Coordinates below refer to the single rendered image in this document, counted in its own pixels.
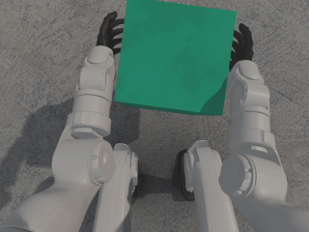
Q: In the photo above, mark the carton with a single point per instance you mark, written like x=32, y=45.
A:
x=175, y=57

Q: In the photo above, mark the robot left upper arm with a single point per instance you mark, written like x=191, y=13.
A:
x=79, y=167

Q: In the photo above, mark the left robot foot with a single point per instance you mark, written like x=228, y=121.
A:
x=134, y=196

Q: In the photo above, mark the robot left hand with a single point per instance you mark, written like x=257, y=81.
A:
x=106, y=32

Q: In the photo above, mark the robot right forearm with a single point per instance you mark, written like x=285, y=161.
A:
x=250, y=113

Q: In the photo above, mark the right robot foot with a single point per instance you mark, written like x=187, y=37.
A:
x=187, y=195

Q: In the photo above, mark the robot right hand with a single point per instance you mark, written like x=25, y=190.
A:
x=244, y=47

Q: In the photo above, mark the robot foot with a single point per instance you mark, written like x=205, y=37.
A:
x=187, y=195
x=134, y=196

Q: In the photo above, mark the robot right upper arm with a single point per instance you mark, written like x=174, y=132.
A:
x=258, y=187

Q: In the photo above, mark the robot left forearm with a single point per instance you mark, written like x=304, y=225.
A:
x=92, y=98

